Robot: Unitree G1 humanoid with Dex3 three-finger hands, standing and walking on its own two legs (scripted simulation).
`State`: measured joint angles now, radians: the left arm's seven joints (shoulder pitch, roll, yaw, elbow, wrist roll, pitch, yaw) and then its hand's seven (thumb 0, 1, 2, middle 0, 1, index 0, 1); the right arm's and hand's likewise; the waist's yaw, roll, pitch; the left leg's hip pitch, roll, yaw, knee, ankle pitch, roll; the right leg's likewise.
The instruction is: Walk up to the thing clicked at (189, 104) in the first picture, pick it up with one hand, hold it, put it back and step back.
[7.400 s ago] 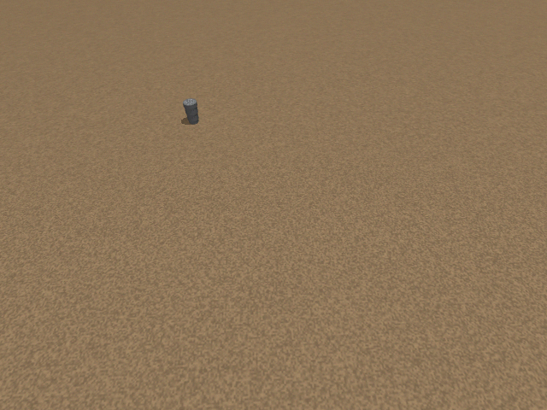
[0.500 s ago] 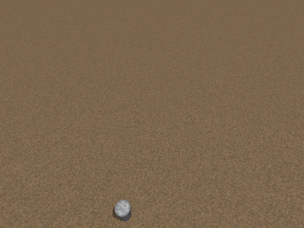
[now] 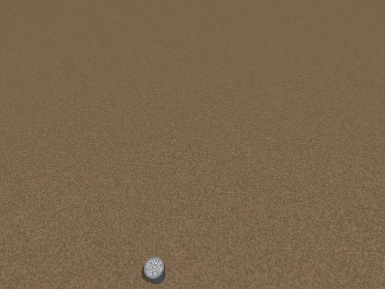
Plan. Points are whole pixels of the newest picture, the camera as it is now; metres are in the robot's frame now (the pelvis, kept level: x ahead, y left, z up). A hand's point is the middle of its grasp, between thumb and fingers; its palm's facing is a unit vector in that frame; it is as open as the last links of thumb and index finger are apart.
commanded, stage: stand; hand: left
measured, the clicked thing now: (156, 272) +0.36 +0.20 -0.71
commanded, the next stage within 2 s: go down in 1.54 s
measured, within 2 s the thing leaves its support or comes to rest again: neither
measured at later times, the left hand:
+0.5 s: hand out of the picture +0.07 +0.25 -0.16, palm faces -0.02 -0.94 -0.34, open 7.4 cm
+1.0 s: hand out of the picture +0.07 +0.26 -0.16, palm faces -0.02 -0.94 -0.34, open 7.4 cm
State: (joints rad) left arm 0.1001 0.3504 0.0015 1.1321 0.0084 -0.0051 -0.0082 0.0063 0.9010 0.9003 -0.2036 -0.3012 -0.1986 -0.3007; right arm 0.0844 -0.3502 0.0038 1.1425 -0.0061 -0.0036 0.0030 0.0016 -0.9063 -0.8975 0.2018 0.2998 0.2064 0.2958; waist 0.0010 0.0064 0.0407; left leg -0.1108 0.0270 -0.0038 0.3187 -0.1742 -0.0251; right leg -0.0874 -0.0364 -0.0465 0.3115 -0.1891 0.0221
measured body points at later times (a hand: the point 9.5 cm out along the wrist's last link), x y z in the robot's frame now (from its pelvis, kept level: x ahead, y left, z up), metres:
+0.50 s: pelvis +0.00 +0.00 +0.00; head +0.01 +0.00 +0.45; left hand +0.07 +0.30 -0.13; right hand +0.08 -0.30 -0.13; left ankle +0.00 +0.13 -0.75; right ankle -0.01 -0.13 -0.75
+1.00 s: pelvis +0.00 +0.00 +0.00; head +0.01 +0.00 +0.45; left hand +0.07 +0.30 -0.13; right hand +0.08 -0.30 -0.13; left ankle +0.00 +0.13 -0.75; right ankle -0.01 -0.13 -0.75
